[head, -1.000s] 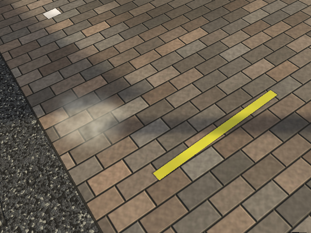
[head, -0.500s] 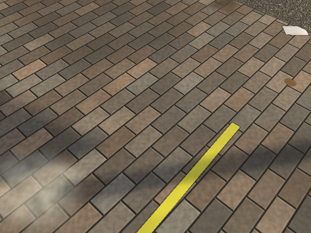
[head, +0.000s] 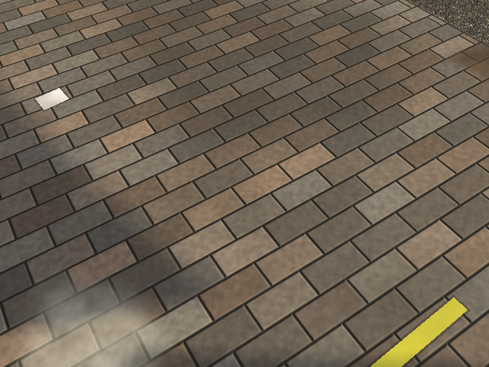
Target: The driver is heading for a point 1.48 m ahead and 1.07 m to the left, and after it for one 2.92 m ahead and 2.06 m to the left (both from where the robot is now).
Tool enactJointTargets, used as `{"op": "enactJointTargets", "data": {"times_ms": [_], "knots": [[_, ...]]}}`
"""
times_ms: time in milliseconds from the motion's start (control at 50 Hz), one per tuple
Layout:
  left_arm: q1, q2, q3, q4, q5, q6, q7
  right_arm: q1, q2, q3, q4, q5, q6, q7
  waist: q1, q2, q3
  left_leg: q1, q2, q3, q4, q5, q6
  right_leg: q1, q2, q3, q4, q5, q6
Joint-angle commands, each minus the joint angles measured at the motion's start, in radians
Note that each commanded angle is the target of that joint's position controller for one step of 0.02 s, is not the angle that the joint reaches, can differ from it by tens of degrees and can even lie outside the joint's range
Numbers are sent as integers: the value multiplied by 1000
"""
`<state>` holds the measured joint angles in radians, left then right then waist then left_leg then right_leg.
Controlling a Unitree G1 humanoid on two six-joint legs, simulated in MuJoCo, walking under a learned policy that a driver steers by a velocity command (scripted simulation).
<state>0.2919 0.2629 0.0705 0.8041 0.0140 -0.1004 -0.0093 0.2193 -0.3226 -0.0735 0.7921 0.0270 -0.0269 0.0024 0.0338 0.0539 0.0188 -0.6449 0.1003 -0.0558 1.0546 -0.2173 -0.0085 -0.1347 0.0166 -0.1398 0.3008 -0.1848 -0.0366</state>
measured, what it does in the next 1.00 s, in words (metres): walks ahead, turning left: left foot, then right foot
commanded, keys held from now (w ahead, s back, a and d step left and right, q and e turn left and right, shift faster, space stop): w+q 1.00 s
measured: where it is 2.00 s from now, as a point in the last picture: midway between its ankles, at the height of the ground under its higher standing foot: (92, 231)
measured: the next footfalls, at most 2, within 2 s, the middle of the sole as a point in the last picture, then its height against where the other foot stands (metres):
left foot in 0.28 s outside the picture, level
right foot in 0.76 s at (252, 318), level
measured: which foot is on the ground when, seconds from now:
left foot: up 0.00-0.26, down 0.28-0.76, up 0.78-1.00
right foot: down 0.00-0.26, up 0.28-0.74, down 0.76-1.00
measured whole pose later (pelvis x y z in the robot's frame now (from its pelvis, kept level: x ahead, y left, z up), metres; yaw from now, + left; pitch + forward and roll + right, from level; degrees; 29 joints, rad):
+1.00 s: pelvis +0.54 +0.13 +0.00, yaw +36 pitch +1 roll -2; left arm 0.28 0.27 0.07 0.81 0.01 -0.10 -0.01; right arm 0.23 -0.32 -0.08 0.65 0.03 -0.01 0.00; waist 0.04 0.05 0.03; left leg -0.63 0.08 -0.06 1.08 -0.28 0.00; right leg -0.16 0.02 -0.11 0.34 -0.20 -0.03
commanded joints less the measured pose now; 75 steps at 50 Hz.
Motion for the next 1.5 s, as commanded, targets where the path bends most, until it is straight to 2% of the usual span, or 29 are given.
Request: {"op": "enactJointTargets", "data": {"times_ms": [20,180,220,260,280,300,320,340,400,480,580,680,740,760,780,800,820,860,900,1160,1220,1260,1280,1300,1320,1340,1380,1420,1500], "knots": [[-81,137,33,-59,1,-21,11,6,-10,0,-64,-4,-1,12,-35,-111,15,-44,40,-39,-119,155,-6,13,-277,116,-182,217,-153],[8,205,57,1,-32,21,22,-215,-14,8,-169,-6,-6,56,32,-96,76,-34,-6,83,-402,149,61,197,-317,-28,-109,333,-103],[-5,235,65,0,-41,36,26,-177,-42,-8,-180,-8,-1,59,-8,-128,27,68,-66,142,-410,44,100,232,-318,-59,18,651,-80],[-28,236,62,-6,-48,51,31,65,-120,-57,-125,-2,4,48,-149,-119,-110,413,-161,183,-482,63,160,149,-266,-109,360,818,-33],[-9,193,43,-23,-22,45,35,227,-212,-94,-87,1,15,26,-208,-11,-203,721,-59,-14,-505,82,219,-100,-222,-113,673,510,19],[79,47,-4,-82,11,16,21,178,-316,-103,-99,7,5,23,-72,236,-286,1015,182,-593,-618,-99,410,-544,-11,6,1006,-396,79],[-35,129,5,-90,-29,-22,7,206,-227,-76,-131,-2,-11,29,-155,99,-375,1046,232,-764,-758,-209,421,-649,-9,222,1093,-418,59],[-124,171,16,-119,-63,-40,1,174,-172,-59,-120,-10,-26,33,-161,53,-232,954,209,-625,-776,-132,372,-722,-51,221,1071,-319,35],[-101,170,23,-98,-11,-38,15,10,-89,-31,-158,-23,-33,23,-38,-12,-88,584,104,-360,-793,159,308,-537,-142,230,858,-148,36],[-130,122,14,-116,3,-2,15,23,-121,-40,-157,-17,-39,1,-20,-23,-48,437,57,-247,-837,316,310,-484,-122,196,672,-40,91],[-313,82,-8,-162,-8,-8,-1,97,-136,-46,-131,-6,-27,-18,-93,19,-11,381,-12,-188,-819,183,234,-392,-45,182,311,266,107],[-350,135,9,-185,-23,-27,-20,150,-126,-47,-108,0,-14,-24,-94,50,-11,498,42,-322,-706,114,208,-345,-23,224,190,197,70],[-173,180,38,-144,-15,-41,-12,120,-88,-35,-123,-6,-7,-23,3,71,-89,485,-13,-326,-526,205,155,-85,-35,206,131,133,4],[-28,231,52,-132,2,-43,-3,119,-31,-13,-143,-20,-10,-19,65,-20,-227,371,-74,-250,-261,99,117,168,-192,351,154,82,-58],[66,308,72,-96,12,-29,-6,258,28,6,-173,8,-19,-19,9,-358,-356,11,-211,-119,69,-345,46,494,-414,812,66,-150,-221],[53,219,53,-104,-13,-24,-12,257,-73,-9,-150,18,-21,-22,26,-300,-303,-124,-134,-140,214,-365,32,473,-438,929,7,-375,-217],[10,157,35,-115,-17,-17,-7,152,-132,-26,-157,12,-15,-22,52,-205,-173,-159,-99,-124,252,-272,26,357,-395,772,-9,-359,-172],[-70,118,19,-112,-3,-4,-3,59,-117,-30,-180,-9,-10,-20,23,-129,-46,-111,-38,-87,194,-151,16,144,-316,541,-39,-112,-139],[-88,103,14,-99,1,-9,1,71,-79,-28,-186,3,-1,-8,-10,-172,-23,-39,0,-71,139,-107,17,50,-272,410,-87,-9,-128],[-6,216,45,-7,-30,16,12,-202,-8,3,-279,1,-4,48,53,-111,63,-17,-14,73,-383,199,39,157,-285,19,-127,302,-105],[-9,259,58,-3,-47,35,18,-166,-52,-20,-291,-7,2,55,-1,-147,18,101,-87,140,-423,57,97,226,-298,-35,24,701,-77],[-27,259,56,-10,-55,47,25,84,-131,-68,-229,-5,12,43,-150,-131,-119,454,-169,170,-499,87,163,136,-258,-85,365,846,-36],[-7,205,34,-26,-24,43,28,244,-208,-99,-190,0,23,21,-210,-18,-209,765,-60,-25,-511,90,219,-120,-216,-84,676,499,8],[74,66,-12,-90,11,17,14,182,-311,-101,-209,4,10,18,-65,232,-292,1031,185,-614,-623,-89,403,-549,-5,30,1007,-408,60],[-34,162,1,-102,-27,-18,0,214,-224,-78,-233,-1,-8,26,-154,118,-388,1057,230,-775,-751,-225,424,-654,-11,232,1102,-408,49],[-116,199,11,-130,-59,-35,-7,181,-171,-60,-216,-8,-23,29,-156,71,-235,955,202,-629,-768,-155,374,-722,-54,227,1070,-304,31],[-119,184,8,-116,-18,-44,5,60,-121,-42,-224,-11,-31,26,-68,-33,-104,676,117,-420,-772,70,313,-604,-122,225,893,-171,33],[-87,186,15,-109,-6,-22,3,7,-102,-32,-241,-26,-33,18,-18,-6,-81,541,82,-350,-808,215,310,-504,-139,227,819,-122,54],[-166,128,-3,-132,6,3,6,44,-135,-40,-208,-16,-36,-8,-29,-17,-32,415,31,-239,-830,308,300,-486,-109,192,607,30,109]]}}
